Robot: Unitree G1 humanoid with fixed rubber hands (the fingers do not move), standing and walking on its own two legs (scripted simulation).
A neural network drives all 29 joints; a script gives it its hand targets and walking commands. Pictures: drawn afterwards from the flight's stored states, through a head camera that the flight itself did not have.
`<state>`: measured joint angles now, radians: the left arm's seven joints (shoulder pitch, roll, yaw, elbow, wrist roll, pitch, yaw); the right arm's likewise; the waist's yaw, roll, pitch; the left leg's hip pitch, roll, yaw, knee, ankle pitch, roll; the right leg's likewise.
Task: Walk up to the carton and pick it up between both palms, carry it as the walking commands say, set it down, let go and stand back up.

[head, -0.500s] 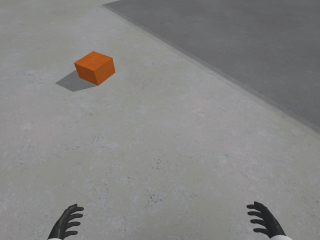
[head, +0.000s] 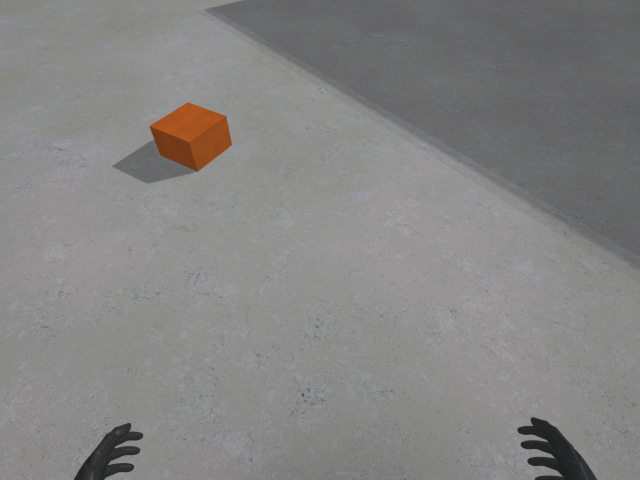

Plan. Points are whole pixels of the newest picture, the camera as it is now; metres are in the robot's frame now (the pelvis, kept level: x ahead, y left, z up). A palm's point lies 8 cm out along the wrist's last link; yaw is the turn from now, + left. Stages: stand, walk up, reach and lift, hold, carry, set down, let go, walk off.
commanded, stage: stand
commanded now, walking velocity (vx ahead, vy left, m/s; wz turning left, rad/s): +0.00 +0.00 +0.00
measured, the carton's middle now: (192, 136) +1.80 +0.66 -0.67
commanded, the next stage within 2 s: walk up in 0.50 s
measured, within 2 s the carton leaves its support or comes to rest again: neither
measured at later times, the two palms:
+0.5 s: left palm out of the picture +0.12 +0.30 -0.07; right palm out of the picture +0.12 -0.31 -0.07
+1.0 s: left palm out of the picture +0.10 +0.46 -0.05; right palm (550, 389) +0.24 -0.28 -0.02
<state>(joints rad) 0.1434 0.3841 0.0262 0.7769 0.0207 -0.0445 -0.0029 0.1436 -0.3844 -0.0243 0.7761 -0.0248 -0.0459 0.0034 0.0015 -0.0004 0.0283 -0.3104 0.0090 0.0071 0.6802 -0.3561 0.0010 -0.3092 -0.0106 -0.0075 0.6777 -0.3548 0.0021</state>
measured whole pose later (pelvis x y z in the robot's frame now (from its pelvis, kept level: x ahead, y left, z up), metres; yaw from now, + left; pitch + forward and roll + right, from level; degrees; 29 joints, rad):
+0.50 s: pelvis +0.00 +0.00 +0.02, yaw +0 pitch -2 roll +0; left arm 0.09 0.39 0.00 0.95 0.01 -0.03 -0.01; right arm 0.10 -0.39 0.00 0.95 -0.01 -0.03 0.01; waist 0.00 0.00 0.04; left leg -0.18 0.01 0.01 0.46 -0.24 0.00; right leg -0.18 -0.01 -0.01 0.46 -0.24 0.00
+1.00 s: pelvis +0.05 +0.07 +0.00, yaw +9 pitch -1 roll -1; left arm 0.22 0.60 0.11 0.84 0.05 -0.09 -0.05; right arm 0.20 -0.56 -0.13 0.79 -0.02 -0.03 0.15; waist 0.01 -0.03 -0.03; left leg -0.38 0.08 0.06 0.61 -0.29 0.01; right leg -0.14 -0.17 -0.16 0.65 -0.49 -0.05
